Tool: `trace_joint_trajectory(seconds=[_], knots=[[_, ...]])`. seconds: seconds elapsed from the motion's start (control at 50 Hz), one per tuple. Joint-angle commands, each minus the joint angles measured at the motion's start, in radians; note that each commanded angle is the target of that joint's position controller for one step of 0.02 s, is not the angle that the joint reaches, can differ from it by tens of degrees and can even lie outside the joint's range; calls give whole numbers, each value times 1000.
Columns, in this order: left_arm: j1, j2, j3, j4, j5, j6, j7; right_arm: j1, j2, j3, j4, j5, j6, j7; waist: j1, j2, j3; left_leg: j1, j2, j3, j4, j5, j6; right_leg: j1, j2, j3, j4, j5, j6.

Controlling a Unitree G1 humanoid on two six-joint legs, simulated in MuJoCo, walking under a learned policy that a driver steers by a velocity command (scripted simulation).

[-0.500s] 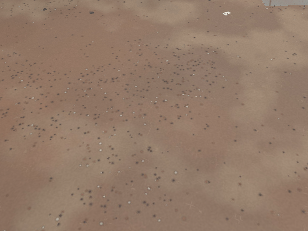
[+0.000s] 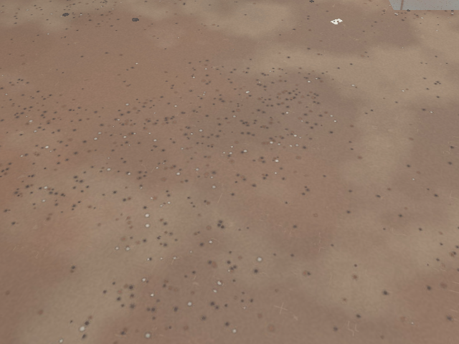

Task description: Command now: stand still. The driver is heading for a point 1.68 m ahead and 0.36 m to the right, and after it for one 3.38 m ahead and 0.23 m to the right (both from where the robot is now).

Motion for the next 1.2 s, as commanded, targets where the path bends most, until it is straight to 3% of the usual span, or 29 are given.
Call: trace_joint_trajectory(seconds=[0.02, 0.52, 1.06, 1.1, 1.14, 1.16, 1.2], knots=[[46, 99, 15, -15, 0, -7, 4, 9, -102, -13, -16, 0, -8, -3, -1, -6, -2, 69, 11, -7, -59, 126, 30, -105, -27, 25, -115, 96, -10], [136, 60, 5, 30, -4, -6, 7, 79, -73, 8, 29, 2, -13, -5, -1, -3, 16, 44, 7, 0, -62, 104, 30, -116, -17, 16, -116, 82, -11], [189, 35, 5, 39, -7, -7, 10, 130, -54, 12, 21, 5, -16, -8, 0, -4, 24, 37, 4, 3, -52, 120, 32, -118, -16, 13, -105, 102, -10], [214, 39, 9, 52, -14, -2, 15, 152, -45, 12, 32, 9, -14, -9, 2, -21, 14, 26, -35, 44, -23, -130, 38, -123, -1, 9, -116, -151, -29], [205, 82, 24, 32, -24, -2, 22, 138, -57, 6, 18, 14, -23, -9, 11, -60, 90, -94, -58, 67, 41, -387, 58, -176, -49, 88, -153, -453, -85], [228, 100, 31, 28, -29, -9, 21, 111, -43, 8, 1, 14, -37, -4, 26, -90, 122, -157, -55, 70, 90, -380, 64, -173, -106, 170, -192, -523, -120], [255, 161, 56, 26, -38, -28, 16, 77, -6, 15, -28, 18, -74, 15, 41, -196, 147, -244, -33, 95, 285, -214, 68, -128, -279, 399, -301, -567, -212]])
